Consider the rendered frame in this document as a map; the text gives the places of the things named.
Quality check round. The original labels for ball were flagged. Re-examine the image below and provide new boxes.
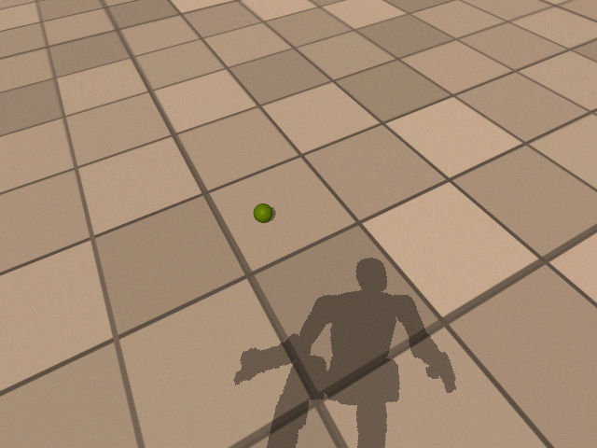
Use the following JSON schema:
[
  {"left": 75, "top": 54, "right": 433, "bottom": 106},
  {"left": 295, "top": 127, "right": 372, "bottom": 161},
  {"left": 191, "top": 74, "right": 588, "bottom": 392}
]
[{"left": 254, "top": 203, "right": 272, "bottom": 223}]

